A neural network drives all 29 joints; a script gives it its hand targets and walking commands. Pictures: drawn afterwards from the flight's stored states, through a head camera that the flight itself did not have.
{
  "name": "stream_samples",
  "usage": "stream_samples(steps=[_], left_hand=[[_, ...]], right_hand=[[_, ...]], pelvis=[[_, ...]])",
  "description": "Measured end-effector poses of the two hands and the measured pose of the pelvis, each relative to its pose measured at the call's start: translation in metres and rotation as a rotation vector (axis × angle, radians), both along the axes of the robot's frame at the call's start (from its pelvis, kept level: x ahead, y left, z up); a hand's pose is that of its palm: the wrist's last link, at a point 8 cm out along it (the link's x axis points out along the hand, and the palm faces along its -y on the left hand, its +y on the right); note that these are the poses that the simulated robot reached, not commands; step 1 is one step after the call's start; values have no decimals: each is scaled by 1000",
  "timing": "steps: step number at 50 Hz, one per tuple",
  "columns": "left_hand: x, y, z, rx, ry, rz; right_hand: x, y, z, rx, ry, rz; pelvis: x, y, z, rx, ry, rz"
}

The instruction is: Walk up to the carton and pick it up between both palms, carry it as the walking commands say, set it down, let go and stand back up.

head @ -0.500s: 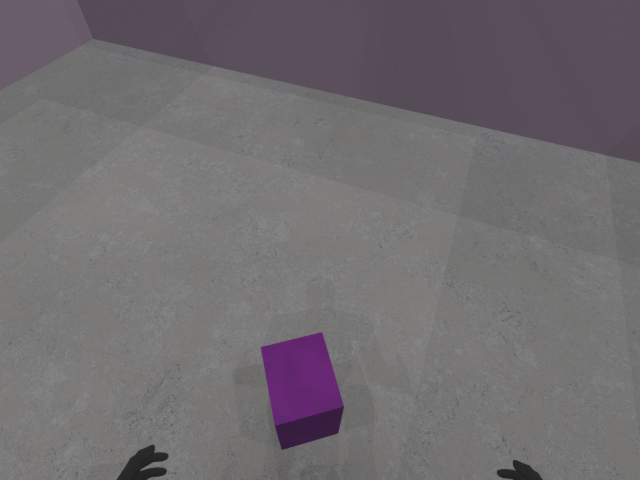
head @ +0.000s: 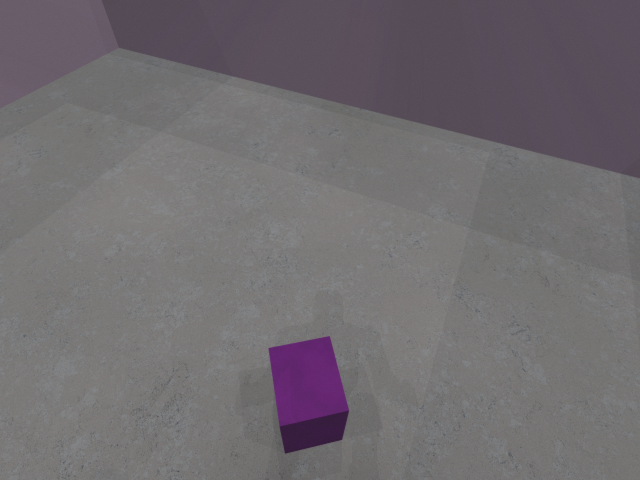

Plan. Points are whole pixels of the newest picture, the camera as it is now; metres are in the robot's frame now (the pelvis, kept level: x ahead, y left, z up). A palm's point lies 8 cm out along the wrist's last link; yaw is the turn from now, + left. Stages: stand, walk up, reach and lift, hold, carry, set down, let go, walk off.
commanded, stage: stand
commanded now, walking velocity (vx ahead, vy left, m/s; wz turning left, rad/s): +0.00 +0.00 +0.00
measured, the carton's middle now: (306, 396) +0.43 +0.04 -0.63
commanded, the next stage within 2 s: none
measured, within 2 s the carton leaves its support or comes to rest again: neither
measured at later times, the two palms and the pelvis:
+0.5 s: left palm out of the picture +0.00 +0.27 -0.12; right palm out of the picture +0.03 -0.25 -0.12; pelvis -0.01 +0.00 +0.00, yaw +1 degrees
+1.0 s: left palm out of the picture -0.04 +0.26 -0.13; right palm out of the picture +0.01 -0.24 -0.12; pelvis -0.02 +0.00 +0.01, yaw +2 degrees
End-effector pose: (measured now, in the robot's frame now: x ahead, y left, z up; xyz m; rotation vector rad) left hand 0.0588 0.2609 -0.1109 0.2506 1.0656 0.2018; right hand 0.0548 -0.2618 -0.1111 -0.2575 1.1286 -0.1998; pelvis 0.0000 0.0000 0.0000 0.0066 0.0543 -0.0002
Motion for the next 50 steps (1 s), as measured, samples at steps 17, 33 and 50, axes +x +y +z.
stream_samples(steps=[17,33,50], left_hand=[[-53,7,-7,-6,112,45],[-70,0,-12,-27,165,72],[-97,-5,-19,-50,252,103]], right_hand=[[-23,9,-3,14,56,11],[-24,12,-6,23,87,12],[-47,17,-10,31,168,-5]], pelvis=[[-13,4,2,-3,-20,17],[-13,2,3,-6,-40,26],[-18,3,6,-8,-60,33]])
